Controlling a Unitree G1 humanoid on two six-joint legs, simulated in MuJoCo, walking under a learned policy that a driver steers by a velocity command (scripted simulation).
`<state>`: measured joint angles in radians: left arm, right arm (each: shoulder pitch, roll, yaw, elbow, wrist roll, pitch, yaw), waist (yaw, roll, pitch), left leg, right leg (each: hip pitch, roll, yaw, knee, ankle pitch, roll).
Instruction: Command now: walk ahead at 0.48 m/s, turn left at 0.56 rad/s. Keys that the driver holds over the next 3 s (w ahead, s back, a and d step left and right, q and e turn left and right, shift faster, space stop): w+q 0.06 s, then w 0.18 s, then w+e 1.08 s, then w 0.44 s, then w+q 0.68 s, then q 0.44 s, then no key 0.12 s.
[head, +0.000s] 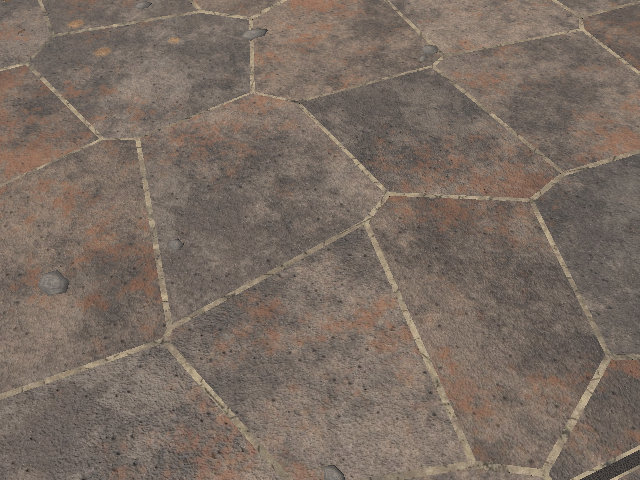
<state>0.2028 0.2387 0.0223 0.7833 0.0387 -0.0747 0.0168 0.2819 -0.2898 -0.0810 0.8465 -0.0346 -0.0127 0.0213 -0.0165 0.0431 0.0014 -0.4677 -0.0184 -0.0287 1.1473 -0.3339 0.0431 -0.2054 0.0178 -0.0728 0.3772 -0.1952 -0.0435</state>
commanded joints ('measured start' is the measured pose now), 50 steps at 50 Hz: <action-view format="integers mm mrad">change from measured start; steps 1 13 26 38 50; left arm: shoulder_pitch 83 401 227 -59 177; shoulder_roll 112 41 -59 -33 249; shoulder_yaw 30 -6 44 43 132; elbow -23 228 29 -68 -21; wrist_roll -4 -8 -5 -22 -5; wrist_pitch -31 -56 11 63 65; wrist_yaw -8 -13 -34 -58 -34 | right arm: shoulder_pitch -12 -575 -89 104 65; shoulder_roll -25 159 82 18 -4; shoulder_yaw -2 114 38 29 2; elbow -74 -410 -70 22 -147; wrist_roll -6 4 2 28 21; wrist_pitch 8 -1 -54 -119 -60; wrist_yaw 19 -37 -4 -50 -51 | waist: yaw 19 45 54 19 105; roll -149 -61 -12 31 -278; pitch -7 173 6 24 -138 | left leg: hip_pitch -229 -998 12 364 -244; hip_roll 47 25 329 168 -61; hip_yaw -3 38 -399 263 159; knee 162 706 -700 -950 366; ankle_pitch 64 -239 -94 669 -223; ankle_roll -14 90 114 -10 -38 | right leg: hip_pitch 143 168 -498 -505 472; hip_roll -274 -285 -86 -15 -304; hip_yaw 191 67 152 -42 770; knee -173 -297 1245 549 -13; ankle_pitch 234 -91 37 299 -98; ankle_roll -106 -76 -41 -36 -465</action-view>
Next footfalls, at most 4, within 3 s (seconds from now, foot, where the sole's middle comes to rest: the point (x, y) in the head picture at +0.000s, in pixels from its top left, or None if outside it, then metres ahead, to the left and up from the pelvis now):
0.40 left None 0.37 0.19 -0.65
0.98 right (312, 390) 0.64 0.07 -0.65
1.44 left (293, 249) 1.02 0.11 -0.65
1.96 right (410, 214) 1.12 -0.19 -0.65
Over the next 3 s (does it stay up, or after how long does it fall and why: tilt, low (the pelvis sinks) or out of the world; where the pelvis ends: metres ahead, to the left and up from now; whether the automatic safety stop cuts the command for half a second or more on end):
stays up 1.44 -0.14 0.13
